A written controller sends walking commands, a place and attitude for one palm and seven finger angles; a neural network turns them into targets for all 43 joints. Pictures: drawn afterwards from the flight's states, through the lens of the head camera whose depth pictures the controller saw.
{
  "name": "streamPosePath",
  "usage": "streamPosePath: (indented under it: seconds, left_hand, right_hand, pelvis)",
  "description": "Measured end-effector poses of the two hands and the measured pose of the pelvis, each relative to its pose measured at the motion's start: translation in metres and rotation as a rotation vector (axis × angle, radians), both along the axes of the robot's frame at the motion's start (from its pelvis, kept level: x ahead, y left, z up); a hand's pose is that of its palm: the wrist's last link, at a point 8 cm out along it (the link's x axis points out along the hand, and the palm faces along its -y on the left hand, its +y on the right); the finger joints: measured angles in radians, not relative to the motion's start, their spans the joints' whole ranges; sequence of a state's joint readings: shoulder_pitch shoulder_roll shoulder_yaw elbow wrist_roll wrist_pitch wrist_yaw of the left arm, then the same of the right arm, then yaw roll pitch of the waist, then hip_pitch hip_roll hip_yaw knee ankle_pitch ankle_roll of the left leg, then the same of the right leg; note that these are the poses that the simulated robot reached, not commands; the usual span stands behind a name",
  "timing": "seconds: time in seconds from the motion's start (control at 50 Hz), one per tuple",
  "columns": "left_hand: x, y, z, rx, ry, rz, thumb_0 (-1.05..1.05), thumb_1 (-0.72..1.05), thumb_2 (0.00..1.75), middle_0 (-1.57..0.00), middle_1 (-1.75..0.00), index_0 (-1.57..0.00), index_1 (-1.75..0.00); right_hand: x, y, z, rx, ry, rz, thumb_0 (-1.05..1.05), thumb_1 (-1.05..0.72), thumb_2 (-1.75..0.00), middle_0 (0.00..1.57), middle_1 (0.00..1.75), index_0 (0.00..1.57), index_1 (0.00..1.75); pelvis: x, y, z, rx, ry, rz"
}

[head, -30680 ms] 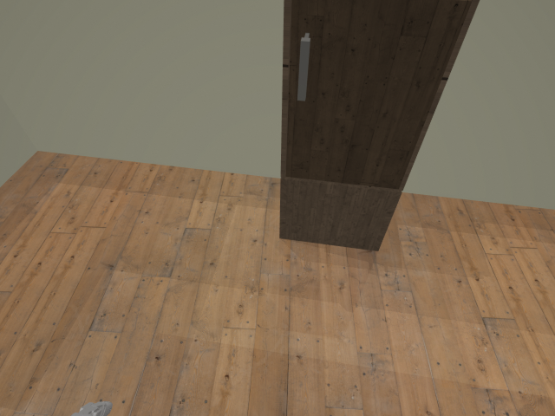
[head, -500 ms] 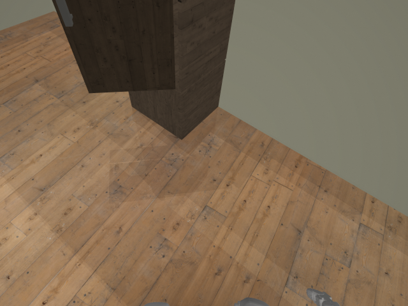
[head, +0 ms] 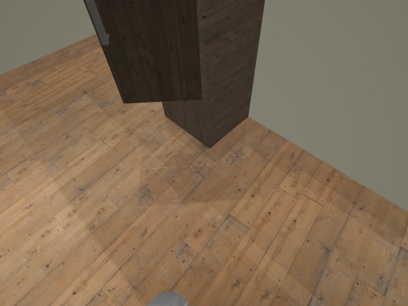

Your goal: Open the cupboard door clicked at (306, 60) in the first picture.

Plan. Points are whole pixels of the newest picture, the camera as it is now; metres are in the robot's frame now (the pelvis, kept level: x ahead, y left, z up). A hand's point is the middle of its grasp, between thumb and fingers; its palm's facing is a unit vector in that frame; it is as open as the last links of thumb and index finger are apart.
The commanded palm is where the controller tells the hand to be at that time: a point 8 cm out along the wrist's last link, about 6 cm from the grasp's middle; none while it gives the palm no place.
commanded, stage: take the last steps up to it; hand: left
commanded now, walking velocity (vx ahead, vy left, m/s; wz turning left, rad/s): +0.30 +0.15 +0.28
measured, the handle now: (99, 20) +1.02 +0.43 +0.06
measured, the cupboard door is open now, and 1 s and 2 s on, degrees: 46 46 46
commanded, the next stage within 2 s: come to a stop and stand still in 1.38 s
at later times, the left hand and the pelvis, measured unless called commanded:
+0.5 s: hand out of the picture +0.07 +0.28 -0.17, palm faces +0.18 -0.97 -0.19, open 7.4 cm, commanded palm none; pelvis +0.08 +0.09 +0.00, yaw +6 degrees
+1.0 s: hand (112, 232) +0.30 +0.26 -0.16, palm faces +0.18 -0.96 -0.22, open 7.0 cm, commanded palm none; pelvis +0.25 +0.07 +0.01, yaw +7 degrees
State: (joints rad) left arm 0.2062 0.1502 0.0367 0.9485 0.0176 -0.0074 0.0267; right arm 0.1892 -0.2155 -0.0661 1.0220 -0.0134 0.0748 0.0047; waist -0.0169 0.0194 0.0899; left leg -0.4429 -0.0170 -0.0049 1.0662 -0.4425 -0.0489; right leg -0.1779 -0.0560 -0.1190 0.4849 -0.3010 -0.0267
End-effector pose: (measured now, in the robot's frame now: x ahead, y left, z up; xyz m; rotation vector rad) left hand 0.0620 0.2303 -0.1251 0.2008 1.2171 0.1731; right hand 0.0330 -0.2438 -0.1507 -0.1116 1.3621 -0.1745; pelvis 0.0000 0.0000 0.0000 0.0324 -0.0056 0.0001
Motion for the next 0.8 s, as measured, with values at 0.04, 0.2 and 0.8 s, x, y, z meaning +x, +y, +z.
streamPosePath:
  seconds: [0.04,0.2,0.8]
  left_hand:
    - [-0.011,0.003,0.000,-0.004,0.011,0.028,0.00,0.93,0.90,-0.20,-0.30,-0.21,-0.30]
    - [-0.077,0.028,-0.012,-0.045,0.125,0.172,0.00,0.92,0.90,-0.20,-0.30,-0.21,-0.30]
    - [0.235,0.065,-0.012,-0.049,-0.166,-0.003,0.00,0.91,0.90,-0.19,-0.30,-0.20,-0.29]
  right_hand:
    - [0.006,0.001,0.004,-0.003,0.003,0.025,0.00,-0.91,-0.90,0.19,0.30,0.20,0.29]
    - [0.068,0.027,0.018,-0.021,-0.055,0.172,0.00,-0.91,-0.90,0.19,0.30,0.20,0.29]
    - [0.052,0.105,-0.010,0.066,0.310,0.001,0.00,-0.91,-0.90,0.20,0.30,0.20,0.30]
  pelvis:
    - [0.002,0.000,0.002,0.002,0.000,0.018]
    - [0.015,0.022,0.002,-0.002,0.005,0.082]
    - [0.188,0.069,-0.020,-0.005,-0.019,0.090]
